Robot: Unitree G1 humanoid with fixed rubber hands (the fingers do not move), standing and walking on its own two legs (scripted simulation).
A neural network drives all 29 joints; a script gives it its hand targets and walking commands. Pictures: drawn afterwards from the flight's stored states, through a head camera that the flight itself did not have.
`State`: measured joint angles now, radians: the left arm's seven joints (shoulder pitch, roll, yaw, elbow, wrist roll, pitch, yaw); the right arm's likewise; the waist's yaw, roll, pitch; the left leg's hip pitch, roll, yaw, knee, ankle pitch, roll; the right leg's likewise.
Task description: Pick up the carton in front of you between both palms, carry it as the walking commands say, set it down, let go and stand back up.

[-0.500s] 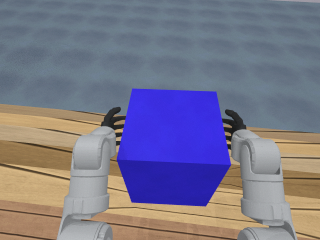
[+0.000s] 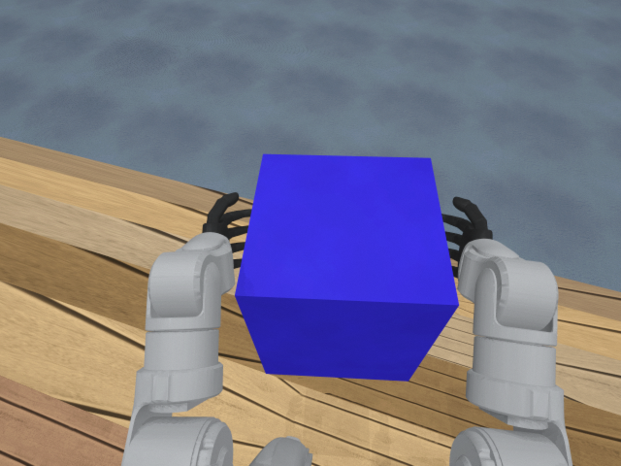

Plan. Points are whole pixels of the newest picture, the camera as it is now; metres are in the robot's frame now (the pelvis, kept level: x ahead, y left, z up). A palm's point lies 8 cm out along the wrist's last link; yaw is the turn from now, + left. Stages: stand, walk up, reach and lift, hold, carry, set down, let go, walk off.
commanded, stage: carry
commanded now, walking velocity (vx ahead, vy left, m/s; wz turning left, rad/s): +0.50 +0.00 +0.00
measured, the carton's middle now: (340, 275) +0.37 +0.05 +0.02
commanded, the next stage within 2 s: none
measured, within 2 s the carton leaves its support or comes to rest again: neither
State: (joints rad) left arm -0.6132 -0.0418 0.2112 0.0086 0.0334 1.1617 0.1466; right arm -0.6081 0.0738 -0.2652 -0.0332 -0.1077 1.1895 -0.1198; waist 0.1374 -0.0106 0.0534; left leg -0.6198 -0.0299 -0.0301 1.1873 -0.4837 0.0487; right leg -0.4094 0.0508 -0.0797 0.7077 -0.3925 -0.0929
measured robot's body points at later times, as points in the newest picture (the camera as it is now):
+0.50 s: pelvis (310, 349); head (311, 135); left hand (294, 165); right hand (431, 192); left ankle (306, 434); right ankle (365, 408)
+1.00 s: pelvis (339, 242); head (346, 82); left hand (292, 138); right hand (389, 142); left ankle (299, 302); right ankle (339, 358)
